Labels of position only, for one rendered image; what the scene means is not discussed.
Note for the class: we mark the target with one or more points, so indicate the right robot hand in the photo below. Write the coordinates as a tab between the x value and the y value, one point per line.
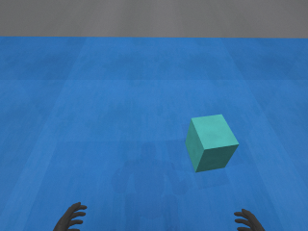
250	221

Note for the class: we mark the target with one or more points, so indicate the left robot hand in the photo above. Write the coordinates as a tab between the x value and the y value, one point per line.
66	220

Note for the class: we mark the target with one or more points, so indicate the carton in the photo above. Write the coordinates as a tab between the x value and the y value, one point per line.
210	142

